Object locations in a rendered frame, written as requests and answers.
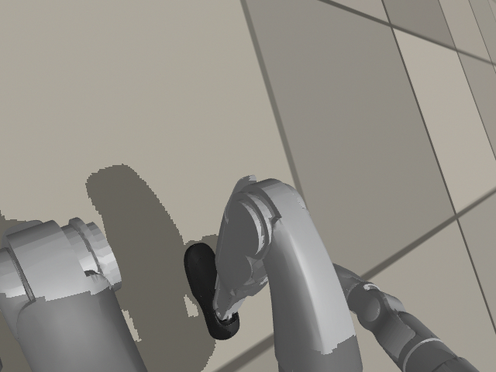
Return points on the right robot hand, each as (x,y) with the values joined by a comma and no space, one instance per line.
(347,279)

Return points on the right robot arm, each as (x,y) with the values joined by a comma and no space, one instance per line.
(407,341)

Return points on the right robot foot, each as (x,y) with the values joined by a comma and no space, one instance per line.
(199,265)

